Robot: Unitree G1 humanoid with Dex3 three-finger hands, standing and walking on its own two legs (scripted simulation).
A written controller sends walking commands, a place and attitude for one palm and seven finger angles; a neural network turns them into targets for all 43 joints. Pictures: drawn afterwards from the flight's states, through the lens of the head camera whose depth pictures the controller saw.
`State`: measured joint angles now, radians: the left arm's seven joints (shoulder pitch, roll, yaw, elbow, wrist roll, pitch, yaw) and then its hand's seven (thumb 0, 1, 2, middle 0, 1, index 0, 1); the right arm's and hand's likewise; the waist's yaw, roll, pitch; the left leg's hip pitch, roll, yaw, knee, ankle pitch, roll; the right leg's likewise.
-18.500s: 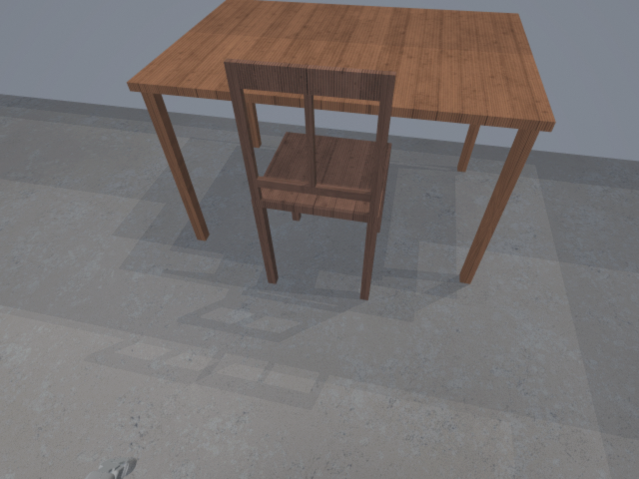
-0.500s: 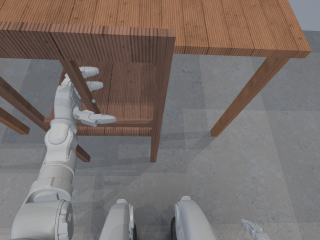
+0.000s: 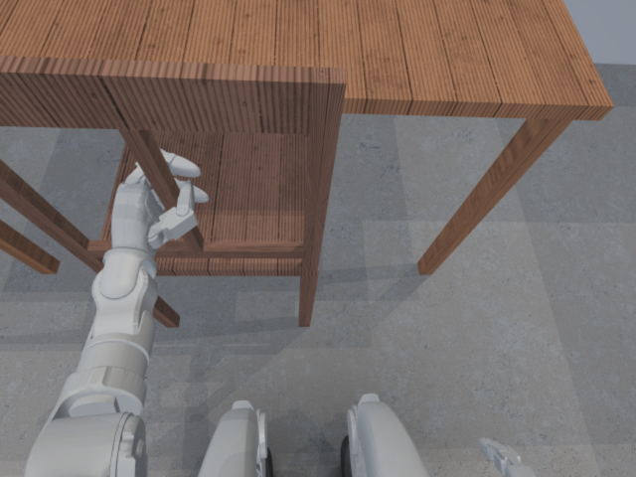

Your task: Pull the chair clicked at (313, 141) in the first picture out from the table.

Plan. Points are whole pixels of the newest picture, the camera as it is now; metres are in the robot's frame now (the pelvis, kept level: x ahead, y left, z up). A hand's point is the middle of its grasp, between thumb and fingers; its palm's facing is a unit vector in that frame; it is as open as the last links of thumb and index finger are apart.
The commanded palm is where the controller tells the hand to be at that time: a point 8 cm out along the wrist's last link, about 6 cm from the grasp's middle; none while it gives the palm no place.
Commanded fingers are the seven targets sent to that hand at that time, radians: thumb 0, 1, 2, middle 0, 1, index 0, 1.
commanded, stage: hook a spindle and tug to test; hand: left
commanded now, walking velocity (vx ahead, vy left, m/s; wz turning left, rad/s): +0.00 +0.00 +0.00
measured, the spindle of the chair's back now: (172, 200) +0.46 +0.17 +0.01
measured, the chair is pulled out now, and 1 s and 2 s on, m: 0.00 0.06 0.18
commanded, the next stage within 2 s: step backward, pulling the chair out in 0.48 s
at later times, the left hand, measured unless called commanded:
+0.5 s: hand (185, 232) +0.41 +0.15 +0.02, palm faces -0.02 -1.00 -0.03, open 4.9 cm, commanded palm +0.38 +0.20 +0.02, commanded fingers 0.00 0.90 0.90 -0.50 -1.45 -0.50 -1.45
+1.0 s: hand (191, 244) +0.38 +0.14 +0.04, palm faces -0.01 -0.99 -0.15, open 5.0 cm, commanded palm +0.36 +0.19 +0.04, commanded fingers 0.00 0.90 0.90 -0.50 -1.45 -0.50 -1.45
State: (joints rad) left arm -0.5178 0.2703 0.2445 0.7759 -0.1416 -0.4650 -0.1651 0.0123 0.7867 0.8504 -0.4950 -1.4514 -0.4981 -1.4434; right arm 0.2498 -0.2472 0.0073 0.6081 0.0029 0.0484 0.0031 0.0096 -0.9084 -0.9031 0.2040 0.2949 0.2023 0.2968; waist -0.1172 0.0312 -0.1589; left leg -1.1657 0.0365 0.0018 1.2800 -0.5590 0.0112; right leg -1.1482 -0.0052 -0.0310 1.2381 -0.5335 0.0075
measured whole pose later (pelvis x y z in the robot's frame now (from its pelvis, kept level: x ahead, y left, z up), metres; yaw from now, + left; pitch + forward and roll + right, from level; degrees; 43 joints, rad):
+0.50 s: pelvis +0.01 +0.00 +0.01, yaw +0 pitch +25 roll -1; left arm -0.34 0.24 0.21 0.61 -0.16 -0.47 -0.15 0.02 0.79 0.82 -0.47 -1.45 -0.46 -1.45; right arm 0.24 -0.24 0.00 0.58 0.01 0.03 0.01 0.01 -0.91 -0.90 0.20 0.29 0.20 0.30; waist -0.10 0.03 -0.17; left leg -1.12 0.04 0.01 1.26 -0.57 0.01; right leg -1.11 0.00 -0.03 1.23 -0.55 0.00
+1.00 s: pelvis +0.01 +0.01 +0.10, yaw -2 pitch +10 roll -1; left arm -0.46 0.22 0.07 1.00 -0.05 -0.19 0.07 0.03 0.75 0.80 -0.37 -1.21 -0.49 -1.44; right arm 0.26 -0.25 -0.01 0.63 0.06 0.12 -0.11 0.01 -0.91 -0.90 0.21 0.30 0.20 0.30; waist -0.09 0.00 0.00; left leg -0.53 0.04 0.06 0.69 -0.33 0.02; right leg -0.53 0.01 0.00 0.63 -0.27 0.02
